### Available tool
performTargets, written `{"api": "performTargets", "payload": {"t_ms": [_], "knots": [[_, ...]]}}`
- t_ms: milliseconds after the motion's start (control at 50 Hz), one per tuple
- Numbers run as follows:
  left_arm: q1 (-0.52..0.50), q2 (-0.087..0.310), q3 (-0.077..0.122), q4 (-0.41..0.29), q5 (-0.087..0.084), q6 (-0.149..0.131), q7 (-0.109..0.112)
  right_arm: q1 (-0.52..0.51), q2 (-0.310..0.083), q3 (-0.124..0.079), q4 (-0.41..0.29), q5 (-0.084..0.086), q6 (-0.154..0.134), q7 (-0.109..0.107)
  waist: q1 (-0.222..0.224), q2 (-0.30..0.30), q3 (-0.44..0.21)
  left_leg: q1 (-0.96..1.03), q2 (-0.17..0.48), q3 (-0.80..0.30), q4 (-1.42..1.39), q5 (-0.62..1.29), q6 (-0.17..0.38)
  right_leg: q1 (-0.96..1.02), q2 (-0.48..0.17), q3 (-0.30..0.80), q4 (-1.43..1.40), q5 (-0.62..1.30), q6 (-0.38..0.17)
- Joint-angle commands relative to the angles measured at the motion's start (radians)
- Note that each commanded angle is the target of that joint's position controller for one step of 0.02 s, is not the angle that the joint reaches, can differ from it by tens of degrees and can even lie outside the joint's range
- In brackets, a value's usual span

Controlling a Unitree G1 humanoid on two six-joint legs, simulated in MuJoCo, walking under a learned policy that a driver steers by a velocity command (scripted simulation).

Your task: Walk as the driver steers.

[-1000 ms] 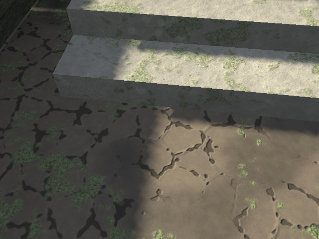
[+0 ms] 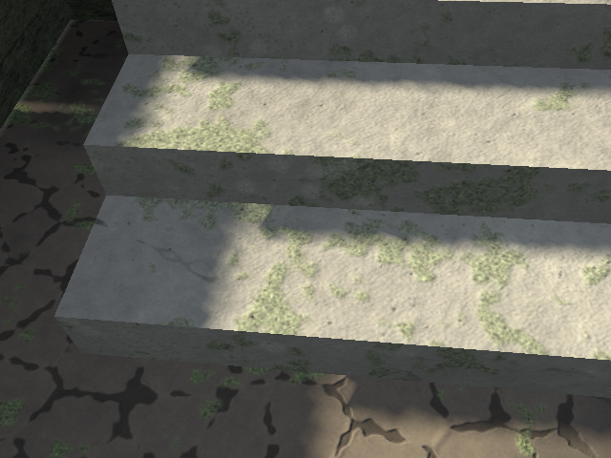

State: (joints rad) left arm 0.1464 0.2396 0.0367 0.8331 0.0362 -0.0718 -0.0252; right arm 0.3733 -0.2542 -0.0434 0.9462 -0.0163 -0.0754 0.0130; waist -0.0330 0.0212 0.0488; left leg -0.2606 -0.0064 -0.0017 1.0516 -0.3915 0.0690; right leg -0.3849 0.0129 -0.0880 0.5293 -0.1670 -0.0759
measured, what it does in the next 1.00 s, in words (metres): walks ahead, turning right: left foot, then right foot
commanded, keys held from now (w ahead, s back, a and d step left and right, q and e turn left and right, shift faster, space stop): w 0.20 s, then w+e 0.62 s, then e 0.18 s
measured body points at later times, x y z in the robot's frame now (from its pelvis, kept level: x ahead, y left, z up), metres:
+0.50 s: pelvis +0.25 +0.03 +0.00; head +0.29 +0.04 +0.45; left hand +0.25 +0.29 -0.15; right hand +0.41 -0.22 -0.10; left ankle +0.34 +0.11 -0.73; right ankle +0.10 -0.07 -0.68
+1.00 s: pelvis +0.42 -0.03 -0.01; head +0.43 -0.05 +0.44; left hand +0.64 +0.15 -0.12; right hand +0.38 -0.29 -0.15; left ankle +0.37 +0.12 -0.62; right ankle +0.43 -0.09 -0.73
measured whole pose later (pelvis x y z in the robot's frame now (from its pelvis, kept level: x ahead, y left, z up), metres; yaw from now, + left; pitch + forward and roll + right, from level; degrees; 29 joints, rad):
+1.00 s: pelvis +0.42 -0.03 -0.01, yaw -23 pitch +0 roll +0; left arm 0.13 0.22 0.05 0.85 0.03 -0.03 -0.01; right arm 0.25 -0.23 -0.05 0.88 -0.02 -0.04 -0.02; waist -0.01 0.04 0.04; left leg -0.44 0.11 0.09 1.33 -0.42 -0.05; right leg -0.36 0.09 -0.08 0.62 -0.28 -0.12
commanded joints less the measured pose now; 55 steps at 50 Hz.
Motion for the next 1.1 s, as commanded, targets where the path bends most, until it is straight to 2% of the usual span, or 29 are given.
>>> {"api": "performTargets", "payload": {"t_ms": [20, 40, 100, 180, 300, 360, 400, 420, 440, 460, 480, 500, 540, 600, 640, 740, 760, 800, 840, 880, 900, 920, 940, 960, 980, 1000, 1020, 1060, 1100], "knots": [[0.117, 0.093, 0.027, 0.012, -0.021, -0.009, 0.004, -0.008, -0.081, -0.016, -0.061, -0.016, -0.002, 0.01, 0.031, -0.101, -0.045, -0.285, 0.102, -0.041, 0.056, 0.094, 0.008, 0.267, -0.265, 0.347, -0.35, -0.004, -0.115], [0.12, 0.085, 0.025, 0.023, -0.02, -0.015, 0.005, 0.013, -0.064, -0.01, -0.043, -0.026, 0.013, 0.014, 0.017, -0.103, -0.046, -0.239, 0.104, -0.028, 0.049, 0.113, -0.001, 0.228, -0.245, 0.302, -0.367, 0.052, -0.11], [0.172, 0.104, 0.031, 0.063, -0.029, -0.036, 0.005, -0.019, -0.049, -0.006, -0.047, -0.027, 0.028, 0.024, 0.004, -0.092, -0.032, -0.271, 0.116, -0.005, 0.003, 0.18, -0.023, 0.228, -0.226, 0.223, -0.402, 0.165, -0.127], [0.24, 0.098, 0.027, 0.108, -0.029, -0.035, 0.006, -0.182, -0.04, 0.001, -0.088, -0.02, 0.028, 0.024, 0.038, -0.082, 0.024, -0.367, 0.131, 0.024, -0.174, 0.302, -0.053, 0.272, -0.201, 0.162, -0.434, 0.2, -0.127], [0.324, 0.118, 0.027, 0.155, -0.024, -0.028, 0.017, -0.364, -0.027, 0.013, -0.141, -0.016, 0.015, 0.017, 0.084, -0.082, 0.04, -0.311, 0.074, 0.059, -0.431, 0.364, -0.066, 0.349, -0.198, 0.173, -0.36, 0.351, -0.123], [0.293, 0.134, 0.033, 0.152, -0.019, -0.026, 0.027, -0.364, -0.05, 0.008, -0.155, -0.014, -0.002, 0.005, 0.062, -0.093, 0.023, -0.234, 0.054, 0.042, -0.496, 0.293, -0.048, 0.386, -0.217, 0.213, -0.277, 0.467, -0.109], [0.242, 0.141, 0.036, 0.143, -0.021, -0.023, 0.027, -0.214, -0.078, -0.005, -0.111, -0.017, -0.021, -0.009, -0.01, -0.079, -0.048, -0.023, 0.015, 0.056, -0.608, 0.279, -0.026, 0.371, -0.181, 0.211, -0.117, 0.575, -0.077], [0.238, 0.115, 0.027, 0.138, -0.028, -0.026, 0.026, -0.082, -0.121, -0.021, -0.072, -0.033, -0.036, -0.022, -0.061, -0.034, -0.14, 0.187, 0.06, 0.017, -0.641, 0.31, 0.001, 0.288, -0.127, 0.185, 0.055, 0.507, -0.058], [0.233, 0.054, 0.009, 0.091, -0.05, -0.03, 0.025, 0.049, -0.214, -0.042, -0.07, -0.055, -0.044, -0.037, -0.1, 0.093, -0.271, 0.435, 0.307, -0.242, -0.673, 0.262, 0.052, 0.079, -0.04, 0.128, 0.324, 0.196, -0.026], [0.322, 0.006, 0.003, 0.081, -0.065, -0.019, 0.036, 0.052, -0.297, -0.07, -0.061, -0.045, -0.029, -0.028, -0.05, 0.302, -0.322, 0.55, 0.478, -0.538, -0.768, 0.253, 0.135, -0.168, 0.072, 0.07, 0.531, -0.353, -0.019], [0.292, 0.099, 0.026, 0.117, -0.036, 0.001, 0.042, -0.029, -0.187, -0.049, -0.083, -0.029, -0.016, -0.022, -0.019, 0.118, -0.228, 0.429, 0.424, -0.485, -0.79, 0.104, 0.106, -0.191, -0.009, 0.144, 0.604, -0.314, -0.036], [0.256, 0.086, 0.03, 0.118, -0.028, 0.007, 0.032, -0.108, -0.116, -0.031, -0.099, -0.016, -0.016, -0.018, 0.005, 0.063, -0.121, 0.303, 0.375, -0.36, -0.825, 0.091, 0.081, -0.184, -0.041, 0.148, 0.6, -0.233, -0.033], [0.2, 0.05, 0.026, 0.107, -0.012, 0.025, 0.021, -0.162, -0.056, -0.011, -0.102, -0.015, -0.024, -0.024, 0.034, 0.063, -0.052, 0.175, 0.304, -0.166, -0.869, 0.31, 0.053, -0.152, -0.082, 0.133, 0.573, -0.151, -0.003], [0.18, 0.028, 0.027, 0.093, -0.001, 0.048, 0.008, -0.127, -0.071, -0.015, -0.078, -0.004, -0.048, -0.026, 0.06, 0.067, -0.078, 0.151, 0.28, -0.02, -0.856, 0.547, 0.059, -0.151, -0.083, 0.106, 0.607, -0.083, 0.026], [0.117, 0.026, 0.027, 0.073, 0.003, 0.053, -0.002, -0.107, -0.078, -0.017, -0.068, 0.001, -0.055, -0.026, 0.055, 0.073, -0.066, 0.152, 0.281, 0.035, -0.868, 0.547, 0.069, -0.204, -0.098, 0.098, 0.582, -0.029, 0.036], [-0.066, 0.016, 0.013, 0.001, 0.001, 0.052, -0.027, -0.076, -0.099, -0.025, -0.05, -0.009, -0.05, -0.029, 0.03, 0.059, -0.019, 0.14, 0.281, 0.138, -0.878, 0.527, 0.081, -0.201, -0.105, 0.067, 0.332, 0.075, 0.05], [-0.022, -0.002, 0.006, 0.018, -0.001, 0.066, -0.018, -0.075, -0.099, -0.027, -0.052, -0.019, -0.045, -0.028, 0.049, 0.091, -0.061, 0.126, 0.287, 0.177, -0.831, 0.549, 0.083, -0.117, -0.085, 0.017, 0.352, 0.035, 0.039], [-0.069, 0.016, 0.006, -0.007, -0.001, 0.079, -0.012, -0.061, -0.109, -0.031, -0.057, -0.02, -0.042, -0.022, 0.035, 0.08, -0.049, 0.103, 0.309, 0.193, -0.785, 0.598, 0.076, -0.061, -0.066, -0.02, 0.312, -0.012, 0.013], [-0.079, 0.024, 0.01, -0.026, 0.008, 0.083, -0.002, -0.063, -0.131, -0.037, -0.063, -0.013, -0.032, -0.02, 0.041, 0.077, -0.055, 0.136, 0.33, 0.213, -0.676, 0.829, 0.06, -0.021, -0.026, -0.052, 0.278, -0.087, -0.008], [0.043, 0.031, 0.021, 0.006, 0.008, 0.066, 0.009, -0.068, -0.15, -0.043, -0.07, 0.005, -0.011, -0.021, 0.073, 0.073, -0.113, 0.185, 0.302, 0.249, -0.411, 1.074, 0.035, 0.067, 0.048, -0.074, 0.156, -0.106, -0.032], [0.16, 0.025, 0.028, 0.04, 0.004, 0.045, 0.015, -0.112, -0.158, -0.046, -0.085, 0.029, 0.007, -0.02, 0.139, 0.052, -0.154, 0.125, 0.265, 0.279, -0.206, 1.019, 0.007, 0.208, 0.087, -0.095, -0.011, 0.038, -0.044], [0.239, 0.097, 0.049, 0.057, 0.019, 0.025, 0.022, -0.142, -0.135, -0.041, -0.111, 0.036, 0.014, -0.022, 0.186, -0.027, -0.157, -0.085, 0.213, 0.252, 0.062, 0.568, -0.05, 0.378, 0.015, 0.045, -0.147, 0.234, -0.06], [0.201, 0.273, 0.087, 0.038, 0.021, 0.023, 0.027, -0.064, -0.013, -0.014, -0.15, 0.014, 0.014, -0.028, 0.064, -0.273, -0.129, -0.425, 0.053, 0.231, 0.445, -0.164, -0.117, 0.515, -0.312, 0.449, -0.057, 1.106, -0.155], [0.254, 0.287, 0.092, 0.009, -0.015, 0.03, 0.025, -0.062, -0.023, -0.003, -0.16, -0.002, 0.024, -0.038, 0.125, -0.131, -0.314, -0.402, 0.049, 0.04, 0.536, -0.099, -0.129, 0.501, -0.415, 0.524, -0.11, 1.175, -0.328], [0.168, 0.238, 0.084, -0.01, -0.026, 0.041, 0.031, -0.093, -0.025, -0.001, -0.162, -0.004, 0.031, -0.042, 0.085, -0.074, -0.232, -0.42, 0.076, 0.013, 0.556, -0.038, -0.136, 0.391, -0.387, 0.478, -0.141, 0.881, -0.345], [0.09, 0.178, 0.067, -0.022, -0.031, 0.051, 0.037, -0.111, -0.038, -0.006, -0.161, -0.016, 0.031, -0.041, 0.042, -0.047, -0.1, -0.44, 0.086, 0.017, 0.533, -0.015, -0.133, 0.256, -0.309, 0.418, -0.166, 0.693, -0.292], [0.056, 0.147, 0.055, -0.026, -0.026, 0.058, 0.041, -0.131, -0.046, -0.012, -0.168, -0.027, 0.041, -0.038, 0.019, -0.042, -0.069, -0.459, 0.087, 0.009, 0.536, -0.017, -0.128, 0.211, -0.247, 0.382, -0.158, 0.62, -0.248], [0.054, 0.12, 0.039, -0.041, -0.017, 0.06, 0.047, -0.118, -0.04, -0.01, -0.18, -0.031, 0.076, -0.034, 0.006, -0.054, -0.077, -0.457, 0.057, 0.022, 0.572, 0.03, -0.119, 0.158, -0.196, 0.34, -0.141, 0.643, -0.212], [0.114, 0.148, 0.048, -0.031, -0.009, 0.05, 0.043, -0.123, 0.009, 0.0, -0.201, -0.021, 0.087, -0.045, 0.027, -0.082, -0.137, -0.549, 0.016, 0.038, 0.777, 0.015, -0.1, 0.217, -0.187, 0.366, -0.118, 0.691, -0.235]]}}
